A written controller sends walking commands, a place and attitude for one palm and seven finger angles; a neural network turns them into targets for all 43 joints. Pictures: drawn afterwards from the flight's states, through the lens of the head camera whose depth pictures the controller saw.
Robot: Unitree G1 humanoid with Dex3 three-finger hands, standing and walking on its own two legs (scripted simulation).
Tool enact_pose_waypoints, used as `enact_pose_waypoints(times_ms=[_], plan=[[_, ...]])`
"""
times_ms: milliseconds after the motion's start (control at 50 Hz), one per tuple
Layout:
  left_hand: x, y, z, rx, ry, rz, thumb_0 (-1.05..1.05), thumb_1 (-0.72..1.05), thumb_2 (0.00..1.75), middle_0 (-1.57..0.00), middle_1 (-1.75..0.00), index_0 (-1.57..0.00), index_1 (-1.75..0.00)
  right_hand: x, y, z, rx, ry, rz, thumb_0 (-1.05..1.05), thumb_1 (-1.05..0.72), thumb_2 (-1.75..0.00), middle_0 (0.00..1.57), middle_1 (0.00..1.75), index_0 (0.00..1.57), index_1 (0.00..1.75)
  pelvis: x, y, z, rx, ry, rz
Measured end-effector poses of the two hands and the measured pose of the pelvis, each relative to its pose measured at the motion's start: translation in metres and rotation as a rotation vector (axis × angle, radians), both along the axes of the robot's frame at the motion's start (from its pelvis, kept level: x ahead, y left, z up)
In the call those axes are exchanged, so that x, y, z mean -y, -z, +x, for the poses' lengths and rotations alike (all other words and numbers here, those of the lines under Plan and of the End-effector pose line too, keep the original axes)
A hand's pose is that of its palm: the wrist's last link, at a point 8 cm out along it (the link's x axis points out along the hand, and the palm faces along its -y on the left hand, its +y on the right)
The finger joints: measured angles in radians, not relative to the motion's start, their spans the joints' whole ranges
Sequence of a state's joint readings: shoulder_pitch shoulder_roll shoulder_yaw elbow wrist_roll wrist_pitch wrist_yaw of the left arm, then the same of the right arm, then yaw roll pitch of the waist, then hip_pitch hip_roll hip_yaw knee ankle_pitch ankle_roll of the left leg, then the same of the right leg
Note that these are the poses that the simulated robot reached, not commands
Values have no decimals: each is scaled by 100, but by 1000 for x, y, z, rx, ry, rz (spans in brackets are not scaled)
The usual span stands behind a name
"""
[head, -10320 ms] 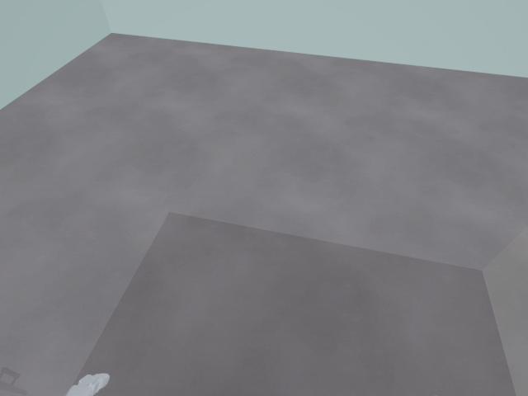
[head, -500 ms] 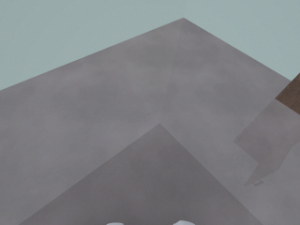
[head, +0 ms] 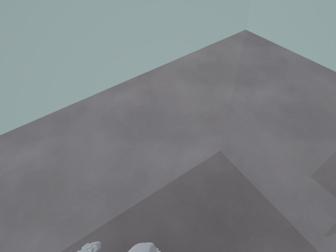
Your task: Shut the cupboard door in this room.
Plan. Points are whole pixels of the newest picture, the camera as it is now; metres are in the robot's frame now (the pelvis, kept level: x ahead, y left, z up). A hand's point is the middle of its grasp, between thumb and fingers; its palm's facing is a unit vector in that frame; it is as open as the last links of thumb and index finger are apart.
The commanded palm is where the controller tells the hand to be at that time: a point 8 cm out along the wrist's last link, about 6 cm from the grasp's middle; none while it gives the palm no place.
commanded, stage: turn or walk to find it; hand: left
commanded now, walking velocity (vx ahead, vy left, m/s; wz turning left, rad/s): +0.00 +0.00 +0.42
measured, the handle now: out of the picture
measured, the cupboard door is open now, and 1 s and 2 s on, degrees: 93 93 93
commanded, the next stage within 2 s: none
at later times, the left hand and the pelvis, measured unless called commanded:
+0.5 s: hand out of the picture -0.08 +0.25 -0.19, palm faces +0.29 -0.93 -0.24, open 7.4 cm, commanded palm none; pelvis -0.04 +0.04 -0.01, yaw +13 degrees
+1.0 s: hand out of the picture +0.00 +0.23 -0.15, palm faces +0.38 -0.88 -0.28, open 7.4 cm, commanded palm none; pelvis -0.04 +0.00 -0.01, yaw +24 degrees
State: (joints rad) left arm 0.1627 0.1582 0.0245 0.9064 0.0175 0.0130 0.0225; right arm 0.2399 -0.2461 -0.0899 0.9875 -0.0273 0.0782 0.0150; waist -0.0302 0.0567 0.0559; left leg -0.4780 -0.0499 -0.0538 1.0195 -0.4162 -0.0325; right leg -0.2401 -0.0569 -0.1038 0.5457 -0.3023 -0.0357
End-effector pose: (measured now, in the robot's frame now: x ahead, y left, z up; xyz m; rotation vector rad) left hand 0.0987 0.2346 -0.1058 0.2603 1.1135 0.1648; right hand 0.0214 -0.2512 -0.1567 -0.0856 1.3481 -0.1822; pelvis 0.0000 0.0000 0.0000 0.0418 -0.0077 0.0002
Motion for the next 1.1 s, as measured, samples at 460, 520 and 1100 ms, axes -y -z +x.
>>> enact_pose_waypoints(times_ms=[460,520,1100], plan=[[-51,52,-192,-257,-362,-88,1,91,90,-20,-30,-20,-30,-65,-30,107,182,-368,-91,1,-91,-90,19,30,20,30,-35,12,-33,1,-221,-39],[-63,49,-196,-260,-382,-94,1,91,90,-20,-30,-20,-30,-83,-41,109,209,-396,-94,1,-91,-90,20,30,20,30,-43,6,-36,8,-236,-54],[-12,-2,-150,9,-465,0,1,91,90,-20,-30,-20,-30,-17,-1,53,-55,-457,-19,1,-91,-90,20,30,20,30,9,-2,-41,3,-482,-2]])
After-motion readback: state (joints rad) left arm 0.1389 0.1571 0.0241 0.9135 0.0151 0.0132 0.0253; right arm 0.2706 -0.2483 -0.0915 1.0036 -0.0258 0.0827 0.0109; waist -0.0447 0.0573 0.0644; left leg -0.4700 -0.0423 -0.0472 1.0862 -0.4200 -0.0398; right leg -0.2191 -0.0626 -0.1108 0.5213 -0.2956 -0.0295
